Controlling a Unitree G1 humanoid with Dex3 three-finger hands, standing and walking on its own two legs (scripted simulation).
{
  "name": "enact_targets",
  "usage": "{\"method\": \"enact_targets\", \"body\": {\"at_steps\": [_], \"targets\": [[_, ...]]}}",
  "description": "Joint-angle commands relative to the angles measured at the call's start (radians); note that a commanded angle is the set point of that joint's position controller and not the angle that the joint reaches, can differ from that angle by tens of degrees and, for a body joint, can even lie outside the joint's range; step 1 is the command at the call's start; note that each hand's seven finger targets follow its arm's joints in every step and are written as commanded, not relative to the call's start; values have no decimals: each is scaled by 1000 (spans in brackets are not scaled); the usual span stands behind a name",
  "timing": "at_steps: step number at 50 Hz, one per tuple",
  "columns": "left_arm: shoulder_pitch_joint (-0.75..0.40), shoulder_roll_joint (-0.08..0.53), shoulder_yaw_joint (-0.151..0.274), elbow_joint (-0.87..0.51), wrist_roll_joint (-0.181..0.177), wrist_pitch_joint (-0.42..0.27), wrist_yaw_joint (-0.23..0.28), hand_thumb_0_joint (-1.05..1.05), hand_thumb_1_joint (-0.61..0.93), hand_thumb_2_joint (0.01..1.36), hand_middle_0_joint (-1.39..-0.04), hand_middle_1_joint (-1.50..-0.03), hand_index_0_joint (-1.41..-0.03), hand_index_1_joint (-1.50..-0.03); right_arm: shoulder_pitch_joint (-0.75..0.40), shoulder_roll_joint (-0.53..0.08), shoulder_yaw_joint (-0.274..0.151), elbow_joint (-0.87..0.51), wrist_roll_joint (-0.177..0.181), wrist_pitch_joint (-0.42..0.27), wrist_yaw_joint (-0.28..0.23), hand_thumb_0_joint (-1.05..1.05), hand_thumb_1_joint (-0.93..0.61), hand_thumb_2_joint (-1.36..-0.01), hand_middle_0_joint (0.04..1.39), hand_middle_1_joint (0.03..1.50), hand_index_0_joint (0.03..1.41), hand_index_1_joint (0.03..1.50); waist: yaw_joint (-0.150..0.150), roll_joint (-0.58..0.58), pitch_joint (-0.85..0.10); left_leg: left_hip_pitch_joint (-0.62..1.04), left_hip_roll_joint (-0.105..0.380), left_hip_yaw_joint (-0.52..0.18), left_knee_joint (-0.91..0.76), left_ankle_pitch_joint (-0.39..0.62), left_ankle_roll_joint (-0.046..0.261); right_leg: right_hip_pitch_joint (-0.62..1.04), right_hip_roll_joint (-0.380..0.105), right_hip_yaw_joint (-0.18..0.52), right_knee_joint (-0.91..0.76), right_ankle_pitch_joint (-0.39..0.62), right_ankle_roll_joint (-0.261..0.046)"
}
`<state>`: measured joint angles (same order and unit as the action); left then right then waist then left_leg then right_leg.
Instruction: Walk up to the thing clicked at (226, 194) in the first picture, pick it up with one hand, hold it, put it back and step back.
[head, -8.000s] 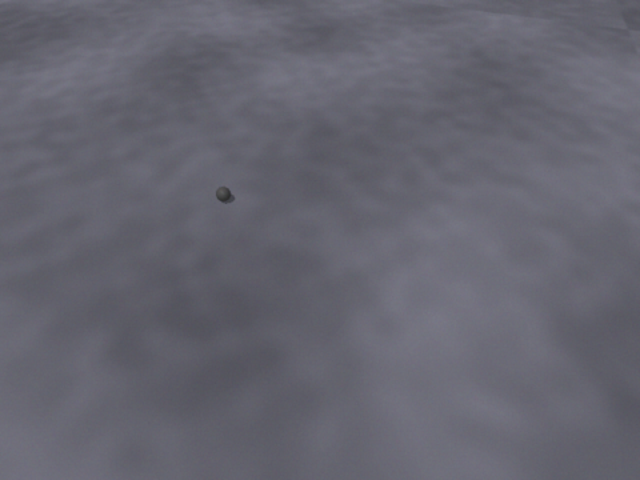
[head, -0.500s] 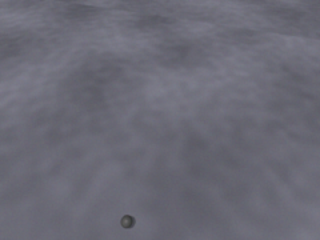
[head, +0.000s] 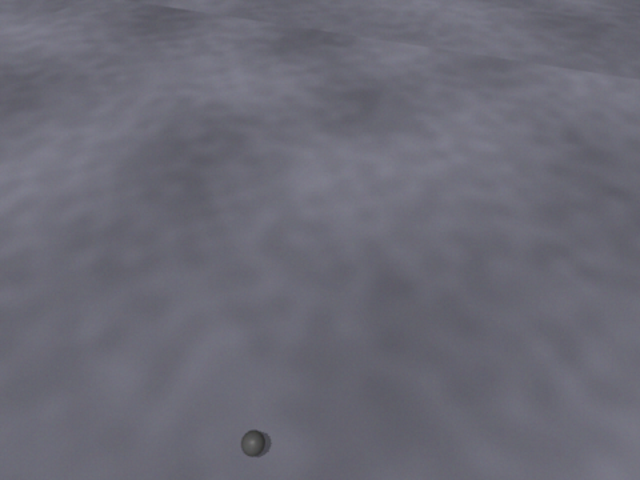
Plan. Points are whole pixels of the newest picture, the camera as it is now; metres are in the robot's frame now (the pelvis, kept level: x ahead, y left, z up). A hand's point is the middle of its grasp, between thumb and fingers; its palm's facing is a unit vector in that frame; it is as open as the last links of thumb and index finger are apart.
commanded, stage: stand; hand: left
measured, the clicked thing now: (253, 443) +0.36 +0.20 -0.75
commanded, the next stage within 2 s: walk up in 0.24 s
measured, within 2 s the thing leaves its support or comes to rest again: neither
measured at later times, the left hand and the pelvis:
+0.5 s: hand out of the picture +0.06 +0.26 -0.16, palm faces -0.01 -0.93 -0.37, open 7.4 cm; pelvis -0.03 -0.01 -0.01, yaw +1 degrees
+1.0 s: hand out of the picture +0.01 +0.26 -0.18, palm faces -0.04 -0.95 -0.31, open 7.4 cm; pelvis -0.07 +0.00 -0.01, yaw -1 degrees
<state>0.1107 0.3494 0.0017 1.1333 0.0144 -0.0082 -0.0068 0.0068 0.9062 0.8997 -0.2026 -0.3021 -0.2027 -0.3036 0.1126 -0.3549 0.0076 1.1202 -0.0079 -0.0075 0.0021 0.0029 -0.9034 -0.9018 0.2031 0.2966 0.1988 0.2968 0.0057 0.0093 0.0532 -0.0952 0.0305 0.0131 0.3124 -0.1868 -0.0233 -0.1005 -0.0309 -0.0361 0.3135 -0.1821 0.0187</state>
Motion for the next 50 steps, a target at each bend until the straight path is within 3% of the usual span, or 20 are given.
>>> {"method": "enact_targets", "body": {"at_steps": [1, 11, 12, 13, 16, 23, 25, 26, 28, 29, 33, 35, 36, 37, 38, 39, 40, 42, 46, 50], "targets": [[-28, 214, 39, -59, -2, -22, 15, 0, 900, 900, -200, -300, -200, -300, -43, -210, -44, -56, -4, -21, -10, 0, -900, -900, 200, 300, 200, 300, -2, -12, -85, 4, 108, -81, -37, 172, 37, 21, -115, 84, -48, 165, -29], [-28, 217, 42, -58, -2, -22, 16, 0, 900, 900, -200, -300, -200, -300, -31, -207, -44, -55, -3, -20, -10, 0, -900, -900, 200, 300, 200, 300, -4, -19, -92, 17, 111, -82, -35, 181, 40, 27, -118, 85, -40, 173, -34], [-47, 259, 77, -83, -5, 1, 11, 0, 900, 900, -200, -300, -200, -300, -16, -264, -71, -63, 11, -21, -19, 0, -900, -900, 200, 300, 200, 300, -17, -59, -32, -32, 115, -89, 11, 341, 51, -7, -90, 72, 36, 317, -39], [-35, 253, 82, -95, -8, 11, 11, 0, 900, 900, -200, -300, -200, -300, 0, -267, -77, -68, 14, -20, -25, 0, -900, -900, 200, 300, 200, 300, -13, -35, -58, -17, 126, -82, 26, 416, 59, 0, -82, 47, 64, 328, -42], [-16, 233, 82, -119, -6, 24, 11, 0, 900, 900, -200, -300, -200, -300, -3, -274, -92, -87, 18, -12, -31, 0, -900, -900, 200, 300, 200, 300, -14, -3, -103, 8, 151, -98, 55, 451, 89, -14, -68, 30, 99, 285, -42], [-8, 246, 98, -170, 5, 42, -3, 0, 900, 900, -200, -300, -200, -300, -22, -260, -103, -142, 9, 7, -29, 0, -900, -900, 200, 300, 200, 300, -5, 14, -108, -129, 106, -97, 128, 111, 100, -26, -99, 89, 126, 161, -100], [-14, 280, 112, -181, 5, 43, -5, 0, 900, 900, -200, -300, -200, -300, -31, -225, -100, -158, 10, 14, -26, 0, -900, -900, 200, 300, 200, 300, 3, -79, -88, -136, 8, -22, 273, -21, 62, -87, -167, 160, 45, 157, -162], [-53, 299, 117, -200, 9, 43, -5, 0, 900, 900, -200, -300, -200, -300, -7, -205, -99, -159, 9, 19, -23, 0, -900, -900, 200, 300, 200, 300, -5, -164, -73, -132, -51, 35, 393, -177, 46, -132, -235, 215, -1, 134, -212], [-72, 312, 127, -241, 30, 43, -5, 0, 900, 900, -200, -300, -200, -300, 45, -215, -109, -167, -1, 32, -21, 0, -900, -900, 200, 300, 200, 300, 4, -216, -45, -179, -55, -20, 630, -414, 54, -213, -319, 304, -43, 39, -286], [-85, 297, 125, -255, 34, 44, -5, 0, 900, 900, -200, -300, -200, -300, 56, -222, -112, -170, -2, 34, -18, 0, -900, -900, 200, 300, 200, 300, -1, -195, -21, -176, -47, -48, 672, -408, 58, -263, -304, 281, -49, -16, -284], [-100, 260, 108, -279, 36, 39, -1, 0, 900, 900, -200, -300, -200, -300, 138, -200, -100, -169, 4, 7, -18, 0, -900, -900, 200, 300, 200, 300, -32, -197, -91, -191, 4, -51, 391, -310, 51, -98, -234, 191, 110, 187, -216], [-91, 236, 91, -283, 12, 49, -3, 0, 900, 900, -200, -300, -200, -300, 161, -195, -101, -150, -13, -15, -22, 0, -900, -900, 200, 300, 200, 300, -43, -100, -125, -56, -9, -15, 60, -56, 38, -95, -182, 138, 234, 166, -153], [-85, 193, 76, -286, -2, 55, -4, 0, 900, 900, -200, -300, -200, -300, 149, -208, -105, -153, -31, -20, -27, 0, -900, -900, 200, 300, 200, 300, -40, 6, -109, -11, 59, -132, -75, 30, 34, -146, -119, 102, 320, 81, -104], [-52, 140, 65, -289, -11, 60, -5, 0, 900, 900, -200, -300, -200, -300, 111, -275, -117, -166, -52, -31, -32, 0, -900, -900, 200, 300, 200, 300, -2, 181, -85, 40, 228, -383, -96, 261, 61, -281, 22, 80, 420, -220, -54], [-1, 164, 74, -257, -11, 72, 0, 0, 900, 900, -200, -300, -200, -300, 62, -311, -122, -190, -51, -36, -36, 0, -900, -900, 200, 300, 200, 300, 31, 101, -79, 53, 263, -376, -26, 312, 109, -311, 55, 137, 454, -328, -44], [-1, 210, 86, -245, -6, 77, 8, 0, 900, 900, -200, -300, -200, -300, 48, -350, -124, -201, -37, -39, -36, 0, -900, -900, 200, 300, 200, 300, -4, 156, -99, -85, 335, -432, -24, 198, 210, -204, 19, 185, 515, -397, -35], [-25, 232, 92, -233, -4, 77, 5, 0, 900, 900, -200, -300, -200, -300, -3, -323, -123, -211, -34, -43, -37, 0, -900, -900, 200, 300, 200, 300, 3, 125, -51, -141, 315, -396, -41, 143, 239, -177, 12, 197, 569, -359, -39], [-1, 226, 96, -223, -15, 70, -3, 0, 900, 900, -200, -300, -200, -300, -34, -272, -107, -221, -32, -48, -41, 0, -900, -900, 200, 300, 200, 300, 31, 140, -28, -26, 216, -207, 20, 375, 187, -262, 50, 213, 580, -280, -43], [-47, 201, 86, -242, -2, 50, 1, 0, 900, 900, -200, -300, -200, -300, 102, -264, -114, -196, -24, -51, -40, 0, -900, -900, 200, 300, 200, 300, -36, 122, -58, 150, 207, -183, 87, 509, 170, -297, 45, 137, 432, -288, -28], [-23, 177, 71, -229, 0, 29, 3, 0, 900, 900, -200, -300, -200, -300, 98, -269, -115, -219, -25, -38, -34, 0, -900, -900, 200, 300, 200, 300, -44, 157, -83, 123, 201, -149, 115, 428, 180, -200, 36, 54, 271, -265, -32]]}}
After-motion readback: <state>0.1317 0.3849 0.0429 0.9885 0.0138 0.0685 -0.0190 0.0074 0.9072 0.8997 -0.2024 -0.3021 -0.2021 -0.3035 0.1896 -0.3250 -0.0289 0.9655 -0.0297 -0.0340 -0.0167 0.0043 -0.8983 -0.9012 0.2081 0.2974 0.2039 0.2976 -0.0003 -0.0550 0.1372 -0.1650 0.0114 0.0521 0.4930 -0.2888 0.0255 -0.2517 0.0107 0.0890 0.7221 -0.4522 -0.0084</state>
